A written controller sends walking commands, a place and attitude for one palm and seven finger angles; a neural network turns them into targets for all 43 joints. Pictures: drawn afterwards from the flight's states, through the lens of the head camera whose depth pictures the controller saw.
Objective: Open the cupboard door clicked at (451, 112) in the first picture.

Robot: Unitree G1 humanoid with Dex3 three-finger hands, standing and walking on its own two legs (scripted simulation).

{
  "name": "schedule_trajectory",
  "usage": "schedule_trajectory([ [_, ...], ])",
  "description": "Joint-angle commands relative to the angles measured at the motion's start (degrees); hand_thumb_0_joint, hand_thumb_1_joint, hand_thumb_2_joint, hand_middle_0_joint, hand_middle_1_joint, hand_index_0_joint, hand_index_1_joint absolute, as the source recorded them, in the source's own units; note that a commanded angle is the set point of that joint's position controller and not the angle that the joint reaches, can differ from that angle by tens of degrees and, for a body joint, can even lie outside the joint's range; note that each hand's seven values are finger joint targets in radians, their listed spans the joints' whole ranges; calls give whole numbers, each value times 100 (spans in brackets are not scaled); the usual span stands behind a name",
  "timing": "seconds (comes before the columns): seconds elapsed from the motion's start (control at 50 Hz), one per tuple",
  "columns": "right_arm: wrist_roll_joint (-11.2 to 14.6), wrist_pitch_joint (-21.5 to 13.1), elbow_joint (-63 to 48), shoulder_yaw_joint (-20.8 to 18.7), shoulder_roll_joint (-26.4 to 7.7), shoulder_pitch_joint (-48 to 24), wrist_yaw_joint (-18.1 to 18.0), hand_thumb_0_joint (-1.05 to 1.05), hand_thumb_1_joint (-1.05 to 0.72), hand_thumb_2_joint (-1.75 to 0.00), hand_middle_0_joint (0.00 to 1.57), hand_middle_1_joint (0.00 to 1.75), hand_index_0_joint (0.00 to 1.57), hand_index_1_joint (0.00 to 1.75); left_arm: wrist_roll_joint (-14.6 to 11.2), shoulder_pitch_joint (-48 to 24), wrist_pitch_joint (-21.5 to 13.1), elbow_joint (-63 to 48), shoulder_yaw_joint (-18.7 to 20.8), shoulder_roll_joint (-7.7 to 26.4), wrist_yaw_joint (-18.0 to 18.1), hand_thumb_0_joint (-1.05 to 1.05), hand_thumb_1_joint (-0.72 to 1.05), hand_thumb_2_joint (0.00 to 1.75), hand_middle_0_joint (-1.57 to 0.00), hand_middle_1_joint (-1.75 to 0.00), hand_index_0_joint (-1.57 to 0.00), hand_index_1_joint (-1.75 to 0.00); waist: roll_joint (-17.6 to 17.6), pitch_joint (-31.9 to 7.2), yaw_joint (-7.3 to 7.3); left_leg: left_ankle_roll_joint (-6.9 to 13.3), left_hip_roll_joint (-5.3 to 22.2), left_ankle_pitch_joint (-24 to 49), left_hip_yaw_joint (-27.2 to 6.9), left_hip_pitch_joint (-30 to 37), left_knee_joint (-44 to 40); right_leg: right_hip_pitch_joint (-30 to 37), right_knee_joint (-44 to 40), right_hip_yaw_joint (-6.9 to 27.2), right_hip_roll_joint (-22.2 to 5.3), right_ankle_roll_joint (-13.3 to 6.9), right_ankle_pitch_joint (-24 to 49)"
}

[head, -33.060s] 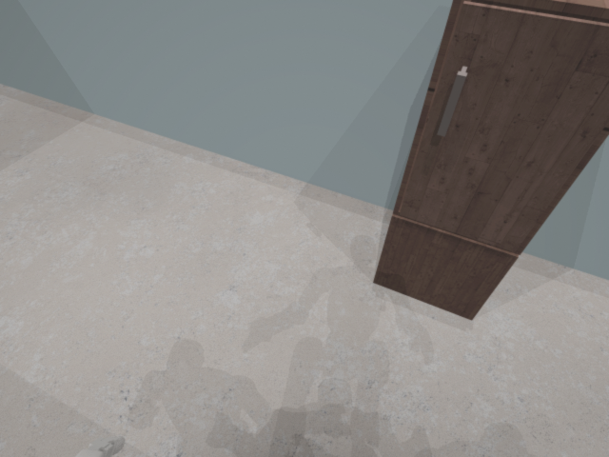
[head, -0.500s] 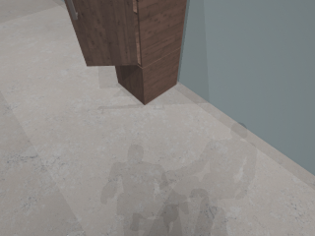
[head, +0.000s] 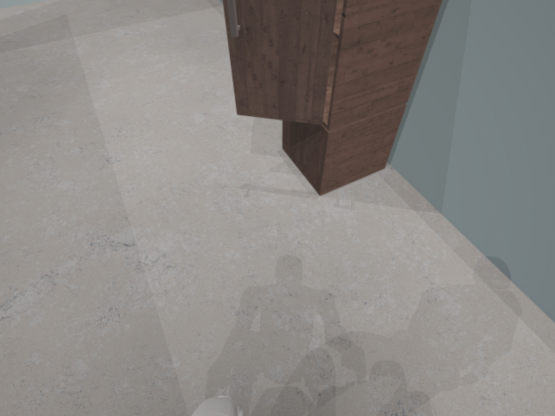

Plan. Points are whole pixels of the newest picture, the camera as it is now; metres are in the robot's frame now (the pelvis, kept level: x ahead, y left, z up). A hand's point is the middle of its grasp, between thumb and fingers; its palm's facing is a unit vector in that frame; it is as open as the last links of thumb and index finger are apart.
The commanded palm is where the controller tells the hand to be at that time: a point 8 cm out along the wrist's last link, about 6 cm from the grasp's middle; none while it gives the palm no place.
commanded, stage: take the last steps up to it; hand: left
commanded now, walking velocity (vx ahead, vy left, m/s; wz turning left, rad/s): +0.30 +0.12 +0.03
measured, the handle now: (234, 8) +1.16 +0.26 +0.05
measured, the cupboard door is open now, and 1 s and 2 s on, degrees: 51 51 51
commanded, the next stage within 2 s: come to a stop and stand still in 1.32 s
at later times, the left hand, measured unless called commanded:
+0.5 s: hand (160, 323) +0.28 +0.26 -0.17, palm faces -0.01 -0.98 -0.18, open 7.4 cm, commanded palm none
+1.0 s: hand (178, 300) +0.33 +0.24 -0.18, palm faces +0.06 -0.98 -0.17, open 7.3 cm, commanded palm none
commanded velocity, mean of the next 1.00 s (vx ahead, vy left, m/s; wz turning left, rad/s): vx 0.30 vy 0.05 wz -0.04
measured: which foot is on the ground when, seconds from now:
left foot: up 0.00-0.12, down 0.14-0.62, up 0.64-1.00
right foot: down 0.00-0.14, up 0.16-0.60, down 0.62-1.00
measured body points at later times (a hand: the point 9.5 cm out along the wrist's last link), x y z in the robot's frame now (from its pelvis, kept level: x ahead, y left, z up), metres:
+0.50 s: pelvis +0.16 +0.09 -0.01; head +0.19 +0.08 +0.44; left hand +0.28 +0.31 -0.15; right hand +0.11 -0.15 -0.16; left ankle +0.06 +0.16 -0.75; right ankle +0.25 -0.03 -0.70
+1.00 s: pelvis +0.36 +0.07 +0.00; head +0.39 +0.07 +0.45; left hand +0.33 +0.30 -0.16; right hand +0.41 -0.17 -0.16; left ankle +0.44 +0.22 -0.71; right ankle +0.30 -0.02 -0.75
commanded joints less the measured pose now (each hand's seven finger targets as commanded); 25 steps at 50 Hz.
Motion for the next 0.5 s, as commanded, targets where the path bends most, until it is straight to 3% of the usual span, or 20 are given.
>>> schedule_trajectory([
  [0.0,9,-292,-668,106,-30,-707,70,0,-90,-90,20,30,20,30,29,296,-92,-59,211,1071,21,0,90,90,-20,-30,-20,-30,-1064,243,84,153,-160,7,343,-96,-987,-71,-834,1014,-1400,-666,491],
  [0.04,12,-366,-589,120,-70,-341,51,0,-90,-90,20,30,20,30,26,165,-69,-45,218,1132,18,0,90,90,-20,-30,-20,-30,-974,87,-120,239,-318,82,531,808,-1610,-452,-497,829,-1306,-573,474],
  [0.06,4,-423,-440,109,-141,76,23,0,-90,-90,20,30,20,30,5,27,-52,-41,224,1139,14,0,90,90,-20,-30,-20,-30,-806,-24,-344,258,-428,336,700,1591,-2104,-826,-143,618,-1135,-453,441],
  [0.08,-5,-482,-231,38,-448,746,-42,0,-90,-90,20,30,20,30,-8,-26,-41,-68,196,991,-11,0,90,90,-20,-30,-20,-30,-179,-404,-654,311,-374,291,616,2586,-2446,-1165,842,310,-833,-306,633],
  [0.1,-60,-548,-39,-124,-1072,1535,-132,0,-90,-90,20,30,20,30,-57,96,-19,-166,127,637,-56,0,90,90,-20,-30,-20,-30,1345,-1020,-968,672,803,117,-1010,3656,-2697,-2122,2506,-89,-130,-26,-516],
  [0.12,-41,-521,55,-204,-1433,2077,-233,0,-90,-90,20,30,20,30,-52,-248,-20,-401,27,432,-40,0,90,90,-20,-30,-20,-30,1959,-1052,-1133,1115,1641,492,-2279,3814,-3266,-3148,3916,349,295,25,-1945],
  [0.14,-45,-476,67,-174,-1385,1991,-319,0,-90,-90,20,30,20,30,-59,-582,-13,-514,37,420,-7,0,90,90,-20,-30,-20,-30,1362,-732,-1088,1386,1875,1045,-2146,3536,-3355,-3509,4635,868,131,-146,-1793],
  [0.16,-44,-536,-4,-72,-1100,1660,-345,0,-90,-90,20,30,20,30,-42,-719,-7,-490,31,402,-7,0,90,90,-20,-30,-20,-30,1151,-573,-914,1388,1697,1428,-1884,3146,-3354,-3573,4930,1020,-8,-178,-1362],
  [0.18,-33,-562,-135,-6,-857,1251,-366,0,-90,-90,20,30,20,30,-49,-679,29,-384,58,381,-23,0,90,90,-20,-30,-20,-30,1181,-329,-720,1359,1604,1694,-1599,2709,-3384,-3512,5077,1173,-133,-156,-941],
  [0.22,-12,-668,-201,129,-490,920,-367,0,-90,-90,20,30,20,30,-39,-393,78,-171,66,427,-84,0,90,90,-20,-30,-20,-30,756,-72,-405,1181,1285,2441,-870,2272,-3515,-3135,4936,1196,-174,-119,-345],
  [0.26,-8,-749,-116,153,-386,1017,-374,0,-90,-90,20,30,20,30,-47,-260,118,-136,50,303,-83,0,90,90,-20,-30,-20,-30,585,-67,-260,1199,1150,3111,-509,2272,-3577,-3086,4763,1147,-32,-78,-84],
  [0.34,-18,-788,3,149,-258,1180,-379,0,-90,-90,20,30,20,30,-32,-615,172,-312,60,278,-102,0,90,90,-20,-30,-20,-30,617,104,-186,1252,1066,3181,-241,2279,-3766,-3243,4091,1101,27,-67,404],
  [0.42,-47,-780,170,168,-262,1518,-390,0,-90,-90,20,30,20,30,-45,-1348,162,-616,17,259,-140,0,90,90,-20,-30,-20,-30,619,286,-346,1223,1066,3480,-124,2563,-3709,-3208,2973,921,120,-161,680],
  [0.48,-74,-757,311,192,-354,1674,-399,0,-90,-90,20,30,20,30,-64,-1734,148,-805,-12,261,-154,0,90,90,-20,-30,-20,-30,537,351,-415,1189,1138,3669,-34,2551,-3555,-2720,2154,808,232,-288,570],
])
